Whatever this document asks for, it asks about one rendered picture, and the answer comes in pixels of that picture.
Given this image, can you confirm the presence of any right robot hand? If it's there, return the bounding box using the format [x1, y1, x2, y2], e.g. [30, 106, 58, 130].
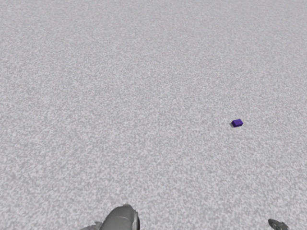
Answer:
[268, 219, 289, 230]

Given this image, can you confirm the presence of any small box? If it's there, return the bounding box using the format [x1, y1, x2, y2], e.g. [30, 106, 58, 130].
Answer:
[231, 119, 243, 127]

